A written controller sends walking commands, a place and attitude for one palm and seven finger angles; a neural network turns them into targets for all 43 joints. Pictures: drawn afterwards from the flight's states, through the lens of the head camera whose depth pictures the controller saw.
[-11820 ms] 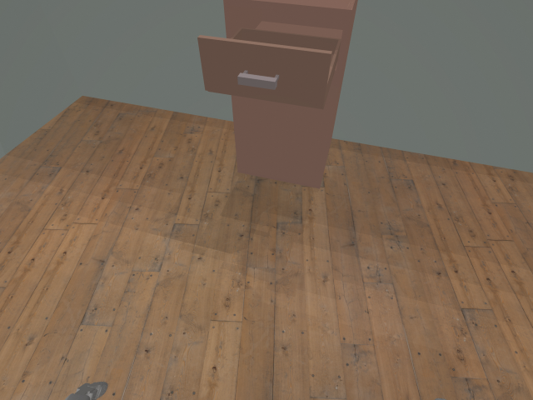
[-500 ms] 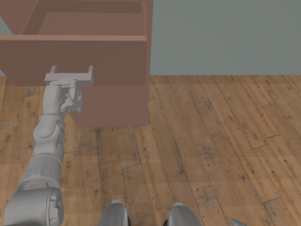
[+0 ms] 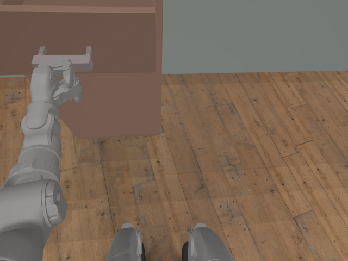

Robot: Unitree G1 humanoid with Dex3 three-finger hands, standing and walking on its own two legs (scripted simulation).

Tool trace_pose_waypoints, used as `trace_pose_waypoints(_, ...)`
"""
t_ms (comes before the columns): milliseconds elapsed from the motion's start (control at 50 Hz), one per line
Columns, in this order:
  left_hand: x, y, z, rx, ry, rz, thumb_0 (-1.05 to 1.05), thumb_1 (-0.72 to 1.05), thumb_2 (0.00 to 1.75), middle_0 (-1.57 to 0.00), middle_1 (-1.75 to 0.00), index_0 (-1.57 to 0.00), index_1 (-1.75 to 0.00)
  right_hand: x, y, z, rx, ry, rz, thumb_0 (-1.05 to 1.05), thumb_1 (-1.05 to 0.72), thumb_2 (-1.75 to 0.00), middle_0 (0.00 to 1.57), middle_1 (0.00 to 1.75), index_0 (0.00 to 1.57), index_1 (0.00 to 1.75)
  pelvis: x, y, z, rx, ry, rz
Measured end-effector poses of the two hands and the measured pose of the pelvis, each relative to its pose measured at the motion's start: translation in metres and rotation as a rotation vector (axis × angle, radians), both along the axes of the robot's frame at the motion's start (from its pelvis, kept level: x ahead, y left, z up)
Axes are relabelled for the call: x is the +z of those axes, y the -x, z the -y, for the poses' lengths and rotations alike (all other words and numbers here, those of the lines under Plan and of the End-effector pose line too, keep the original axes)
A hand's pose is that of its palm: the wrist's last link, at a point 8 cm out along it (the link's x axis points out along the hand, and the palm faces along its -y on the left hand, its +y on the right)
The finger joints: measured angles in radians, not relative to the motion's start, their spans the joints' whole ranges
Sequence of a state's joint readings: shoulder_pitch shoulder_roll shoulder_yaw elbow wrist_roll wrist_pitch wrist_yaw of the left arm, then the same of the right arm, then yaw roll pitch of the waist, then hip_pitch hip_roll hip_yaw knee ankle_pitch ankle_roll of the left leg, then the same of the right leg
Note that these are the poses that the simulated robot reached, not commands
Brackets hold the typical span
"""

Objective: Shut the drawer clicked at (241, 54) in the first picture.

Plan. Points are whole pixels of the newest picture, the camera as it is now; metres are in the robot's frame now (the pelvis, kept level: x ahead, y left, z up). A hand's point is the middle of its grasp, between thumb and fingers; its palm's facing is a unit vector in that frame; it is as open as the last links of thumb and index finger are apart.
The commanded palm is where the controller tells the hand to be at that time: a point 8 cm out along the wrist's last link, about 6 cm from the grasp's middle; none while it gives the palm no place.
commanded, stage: push the drawer shut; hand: left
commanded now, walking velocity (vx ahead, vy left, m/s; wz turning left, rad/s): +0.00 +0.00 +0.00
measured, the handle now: (65, 56) +0.57 +0.23 +0.07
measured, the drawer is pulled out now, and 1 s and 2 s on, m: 0.11 0.00 0.00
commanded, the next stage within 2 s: pull the fist back off the drawer in 1.16 s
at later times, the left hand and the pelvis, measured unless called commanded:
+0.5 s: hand (78, 62) +0.55 +0.20 +0.06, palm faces +0.02 -1.00 -0.03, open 3.3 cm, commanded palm +0.55 +0.23 +0.07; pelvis +0.00 +0.01 -0.01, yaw -1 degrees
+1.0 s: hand (79, 46) +0.61 +0.20 +0.07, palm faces +0.02 -1.00 -0.03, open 3.3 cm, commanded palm +0.61 +0.22 +0.07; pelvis +0.00 +0.02 -0.02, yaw -2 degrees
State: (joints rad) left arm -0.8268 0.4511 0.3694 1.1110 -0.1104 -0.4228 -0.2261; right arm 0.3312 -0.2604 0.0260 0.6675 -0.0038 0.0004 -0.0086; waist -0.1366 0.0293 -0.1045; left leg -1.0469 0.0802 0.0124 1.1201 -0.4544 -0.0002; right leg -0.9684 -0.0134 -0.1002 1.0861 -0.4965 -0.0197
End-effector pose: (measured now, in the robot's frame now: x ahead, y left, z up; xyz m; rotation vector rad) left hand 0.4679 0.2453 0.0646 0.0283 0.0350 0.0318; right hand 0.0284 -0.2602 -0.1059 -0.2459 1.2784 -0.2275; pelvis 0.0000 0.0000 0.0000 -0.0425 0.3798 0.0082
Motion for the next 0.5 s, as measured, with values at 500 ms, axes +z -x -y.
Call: trace_pose_waypoints(500, 0.002, -0.064, -0.005, -0.006, 0.003, -0.025, 0.04, 0.82, 0.94, -1.39, -1.6, -1.4, -1.6, 0.007, 0.063, -0.015, -0.071, 0.025, -0.178, 0.01, -0.9, -0.9, 0.21, 0.3, 0.2, 0.3, -0.009, 0.001, -0.011, -0.011, 0.029, -0.08)
